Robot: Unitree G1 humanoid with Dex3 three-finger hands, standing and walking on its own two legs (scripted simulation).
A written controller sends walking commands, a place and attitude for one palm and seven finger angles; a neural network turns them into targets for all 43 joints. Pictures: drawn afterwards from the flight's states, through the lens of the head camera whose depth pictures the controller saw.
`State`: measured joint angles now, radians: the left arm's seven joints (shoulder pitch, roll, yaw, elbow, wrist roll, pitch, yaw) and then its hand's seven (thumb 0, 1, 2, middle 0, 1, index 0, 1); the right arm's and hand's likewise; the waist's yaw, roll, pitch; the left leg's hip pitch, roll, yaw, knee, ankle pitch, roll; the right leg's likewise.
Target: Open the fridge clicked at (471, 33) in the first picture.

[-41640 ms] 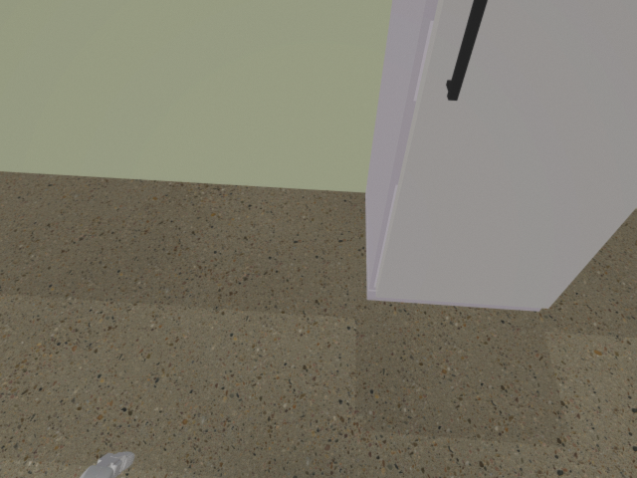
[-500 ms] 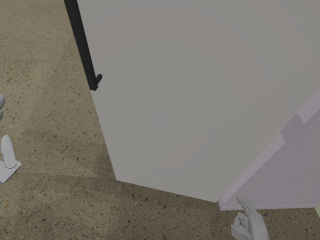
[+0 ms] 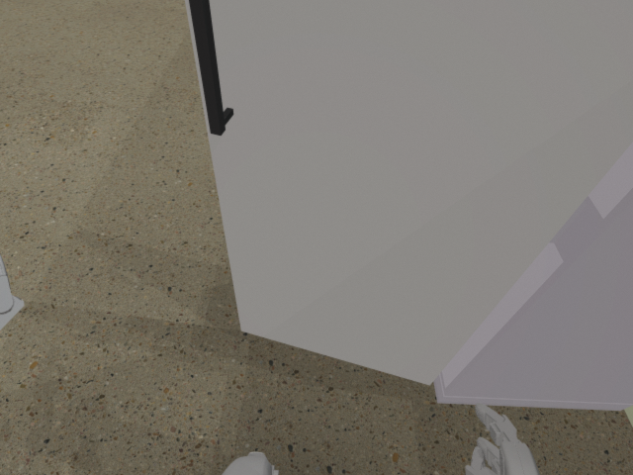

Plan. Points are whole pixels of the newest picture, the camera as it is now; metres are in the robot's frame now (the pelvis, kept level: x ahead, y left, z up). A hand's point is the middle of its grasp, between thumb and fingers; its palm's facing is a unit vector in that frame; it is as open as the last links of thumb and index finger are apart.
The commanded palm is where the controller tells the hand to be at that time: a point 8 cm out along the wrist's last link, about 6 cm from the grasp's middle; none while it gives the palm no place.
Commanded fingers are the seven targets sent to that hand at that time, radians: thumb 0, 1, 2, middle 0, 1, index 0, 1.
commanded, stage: step back with the hand held close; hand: left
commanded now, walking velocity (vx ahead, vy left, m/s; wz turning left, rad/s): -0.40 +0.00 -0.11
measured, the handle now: (211, 32) +0.58 +0.18 +0.26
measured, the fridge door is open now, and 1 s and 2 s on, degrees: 76 76 76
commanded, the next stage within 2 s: stop stepping back and stand still in 0.26 s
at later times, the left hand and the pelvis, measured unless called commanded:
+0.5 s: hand out of the picture +0.10 +0.27 +0.20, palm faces +0.41 -0.83 -0.39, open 7.4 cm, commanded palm +0.04 +0.31 +0.20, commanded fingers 0.00 0.90 0.90 -0.20 -0.30 -0.20 -0.30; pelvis -0.12 +0.02 +0.02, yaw -4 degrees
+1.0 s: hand out of the picture +0.04 +0.23 +0.19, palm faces +0.26 -0.80 -0.55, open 7.4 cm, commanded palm -0.01 +0.28 +0.20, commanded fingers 0.00 0.90 0.90 -0.20 -0.30 -0.20 -0.30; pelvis -0.18 +0.00 +0.01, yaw -7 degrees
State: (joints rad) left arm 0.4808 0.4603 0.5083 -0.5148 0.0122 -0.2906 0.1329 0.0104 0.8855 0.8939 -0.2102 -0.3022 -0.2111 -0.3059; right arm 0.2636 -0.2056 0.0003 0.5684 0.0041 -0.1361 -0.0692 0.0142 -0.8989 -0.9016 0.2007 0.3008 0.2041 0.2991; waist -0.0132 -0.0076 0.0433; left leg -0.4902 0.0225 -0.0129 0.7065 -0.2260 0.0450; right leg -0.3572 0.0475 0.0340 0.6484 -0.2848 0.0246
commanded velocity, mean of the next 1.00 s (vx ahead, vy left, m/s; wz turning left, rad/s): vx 0.00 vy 0.00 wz -0.04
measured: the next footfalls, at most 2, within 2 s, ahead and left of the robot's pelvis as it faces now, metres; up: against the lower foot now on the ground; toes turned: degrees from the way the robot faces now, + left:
right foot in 0.54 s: -0.23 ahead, -0.09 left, +0.00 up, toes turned -8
left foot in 0.72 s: -0.07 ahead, +0.10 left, +0.00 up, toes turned -4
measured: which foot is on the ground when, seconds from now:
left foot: down 0.00-0.54, up 0.56-0.70, down 0.72-0.98, up 1.00-1.00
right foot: down 0.00-0.20, up 0.22-0.52, down 0.54-0.74, up 0.76-0.96, down 0.98-1.00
